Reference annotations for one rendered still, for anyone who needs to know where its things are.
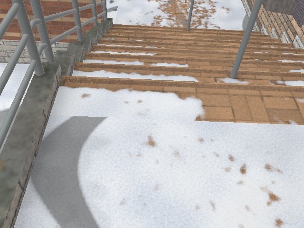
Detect stairs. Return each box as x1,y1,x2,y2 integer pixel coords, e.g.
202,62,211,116
72,24,304,86

